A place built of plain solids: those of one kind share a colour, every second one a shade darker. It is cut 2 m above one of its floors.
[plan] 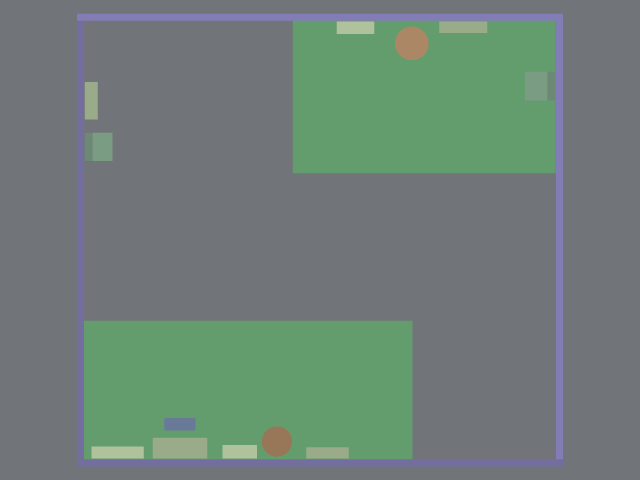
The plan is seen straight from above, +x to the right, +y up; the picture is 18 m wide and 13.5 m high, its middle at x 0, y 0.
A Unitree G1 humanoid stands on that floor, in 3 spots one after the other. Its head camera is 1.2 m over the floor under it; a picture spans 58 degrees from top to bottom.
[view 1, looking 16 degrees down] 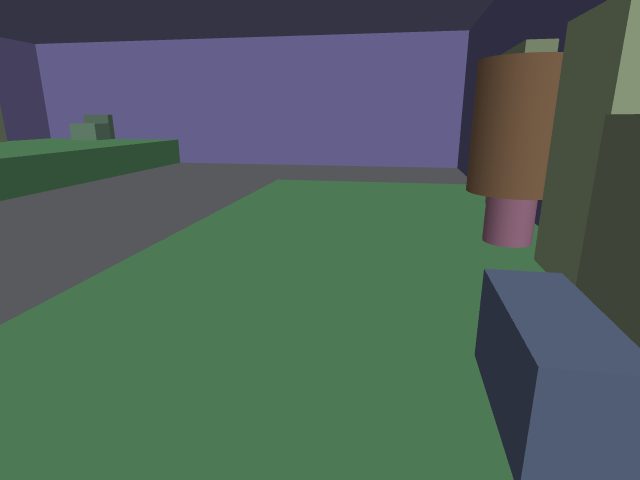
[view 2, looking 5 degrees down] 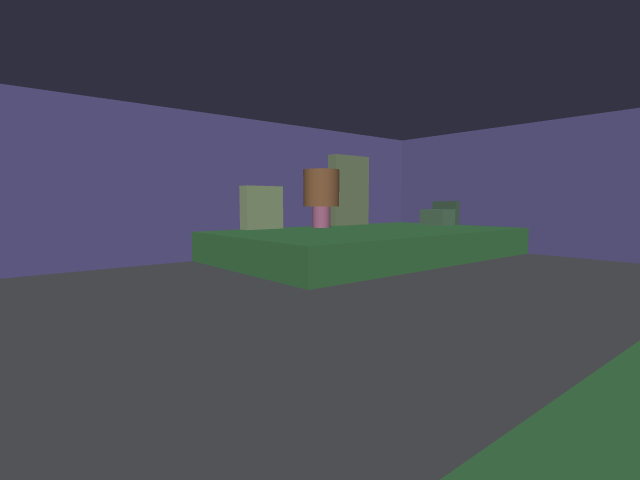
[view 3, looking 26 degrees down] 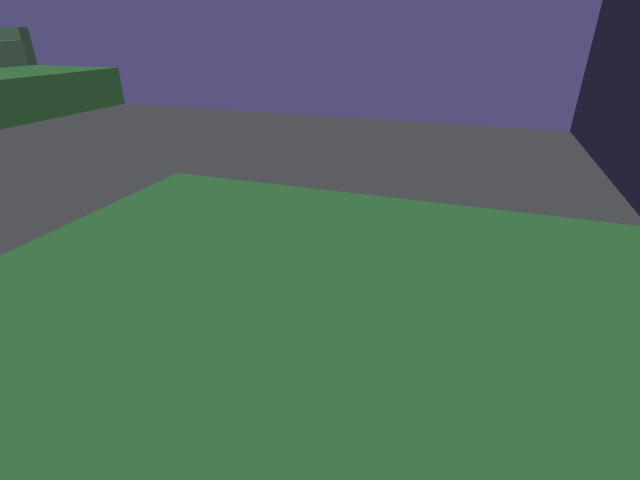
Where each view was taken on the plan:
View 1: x -5.61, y -4.56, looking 10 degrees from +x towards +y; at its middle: floor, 4.35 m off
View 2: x -4.88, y -3.30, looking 50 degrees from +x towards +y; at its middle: floor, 7.76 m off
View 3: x -0.64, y -4.78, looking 19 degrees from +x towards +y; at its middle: floor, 2.74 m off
